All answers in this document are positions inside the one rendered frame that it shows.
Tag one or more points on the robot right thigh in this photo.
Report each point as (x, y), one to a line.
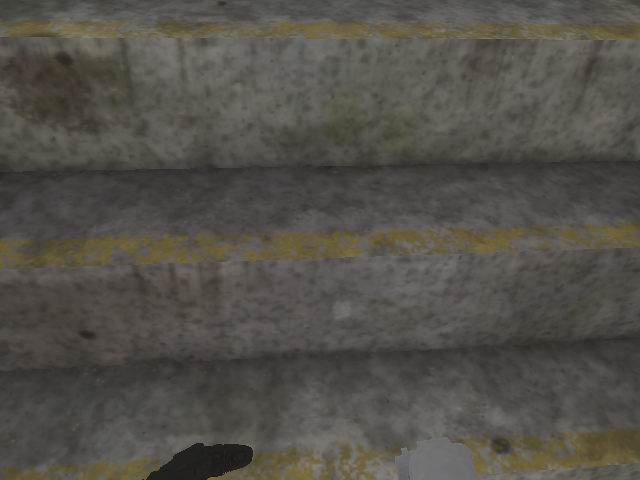
(435, 459)

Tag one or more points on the robot left hand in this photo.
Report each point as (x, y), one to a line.
(200, 462)

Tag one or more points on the robot right shin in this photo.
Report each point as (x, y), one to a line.
(467, 450)

